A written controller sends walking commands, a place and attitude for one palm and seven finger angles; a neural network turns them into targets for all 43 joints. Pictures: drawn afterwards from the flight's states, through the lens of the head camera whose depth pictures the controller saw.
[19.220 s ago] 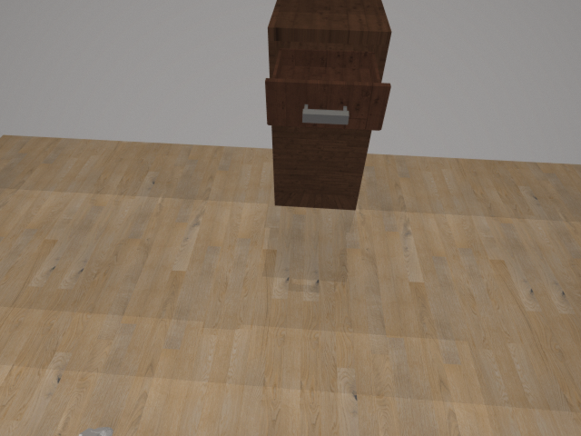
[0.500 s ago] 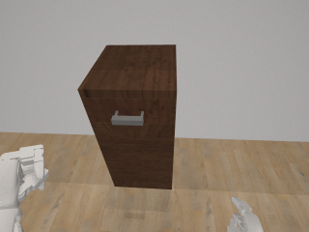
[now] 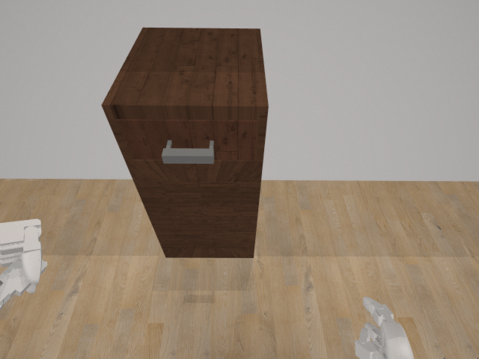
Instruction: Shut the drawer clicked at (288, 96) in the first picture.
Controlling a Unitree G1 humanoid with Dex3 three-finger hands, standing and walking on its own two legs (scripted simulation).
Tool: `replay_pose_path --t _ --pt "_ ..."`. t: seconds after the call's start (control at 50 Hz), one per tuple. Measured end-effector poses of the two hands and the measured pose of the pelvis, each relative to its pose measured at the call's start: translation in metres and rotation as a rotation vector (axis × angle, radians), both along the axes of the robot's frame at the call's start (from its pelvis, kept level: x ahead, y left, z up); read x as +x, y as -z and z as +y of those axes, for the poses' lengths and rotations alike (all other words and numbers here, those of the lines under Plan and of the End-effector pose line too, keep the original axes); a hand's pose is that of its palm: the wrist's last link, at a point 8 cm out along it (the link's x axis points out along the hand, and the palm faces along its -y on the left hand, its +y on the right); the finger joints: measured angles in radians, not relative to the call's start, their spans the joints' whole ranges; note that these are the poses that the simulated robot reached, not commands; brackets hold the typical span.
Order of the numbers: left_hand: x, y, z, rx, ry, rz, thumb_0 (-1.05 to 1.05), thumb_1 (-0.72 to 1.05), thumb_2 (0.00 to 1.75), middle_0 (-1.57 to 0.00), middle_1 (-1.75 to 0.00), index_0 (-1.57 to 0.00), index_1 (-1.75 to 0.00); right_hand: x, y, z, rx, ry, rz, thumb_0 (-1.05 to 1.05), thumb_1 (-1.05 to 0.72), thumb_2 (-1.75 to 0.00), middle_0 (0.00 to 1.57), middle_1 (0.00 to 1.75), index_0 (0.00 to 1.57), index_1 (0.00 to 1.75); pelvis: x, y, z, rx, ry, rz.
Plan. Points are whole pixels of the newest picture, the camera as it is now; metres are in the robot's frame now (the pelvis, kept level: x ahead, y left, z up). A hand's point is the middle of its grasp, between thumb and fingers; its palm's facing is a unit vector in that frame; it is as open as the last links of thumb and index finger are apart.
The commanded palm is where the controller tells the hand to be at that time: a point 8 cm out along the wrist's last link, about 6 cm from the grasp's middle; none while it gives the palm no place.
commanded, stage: step back with the hand held close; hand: left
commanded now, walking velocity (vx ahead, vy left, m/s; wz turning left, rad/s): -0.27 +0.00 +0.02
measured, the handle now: (189, 149) +0.61 +0.17 -0.06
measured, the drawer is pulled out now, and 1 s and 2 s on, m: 0.00 0.00 0.00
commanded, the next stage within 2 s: stop stepping back and stand still in 0.84 s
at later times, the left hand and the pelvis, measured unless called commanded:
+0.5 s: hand (7, 315) +0.14 +0.25 +0.16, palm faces +0.38 -0.77 -0.52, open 3.2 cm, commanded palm +0.07 +0.28 +0.18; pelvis -0.05 -0.01 -0.01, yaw +2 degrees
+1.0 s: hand out of the picture +0.03 +0.23 +0.17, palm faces +0.36 -0.82 -0.45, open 3.3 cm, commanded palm -0.03 +0.27 +0.18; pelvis -0.16 -0.02 +0.00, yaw +1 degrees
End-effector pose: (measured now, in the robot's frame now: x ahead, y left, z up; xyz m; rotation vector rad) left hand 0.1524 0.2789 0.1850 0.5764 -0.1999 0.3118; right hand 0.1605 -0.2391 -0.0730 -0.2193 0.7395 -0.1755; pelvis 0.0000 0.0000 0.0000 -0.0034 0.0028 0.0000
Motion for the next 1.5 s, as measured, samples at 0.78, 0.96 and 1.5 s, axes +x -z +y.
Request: replay_pose_path --t 0.78,0.96,1.5 --pt "-0.112 -0.005 -0.010 0.008 0.033 -0.118 0.01 0.89 0.90 -1.41 -1.60 -1.40 -1.60 -0.089 -0.008 -0.013 -0.047 -0.020 0.002 0.01 -0.90 -0.90 0.20 0.30 0.21 0.30 -0.104 0.005 -0.015 -0.020 -0.053 0.041" --pt "-0.149 0.002 -0.003 -0.021 0.002 -0.076 0.01 0.89 0.90 -1.40 -1.60 -1.40 -1.60 -0.142 -0.006 0.001 -0.039 -0.059 0.012 0.01 -0.90 -0.90 0.20 0.30 0.21 0.30 -0.147 0.000 -0.014 -0.032 -0.045 0.059" --pt "-0.205 0.001 -0.041 -0.048 0.049 -0.074 0.01 0.89 0.90 -1.40 -1.60 -1.40 -1.60 -0.230 -0.006 -0.043 -0.028 0.038 -0.029 0.02 -0.90 -0.90 0.20 0.30 0.21 0.30 -0.203 -0.001 -0.036 -0.010 0.000 -0.002"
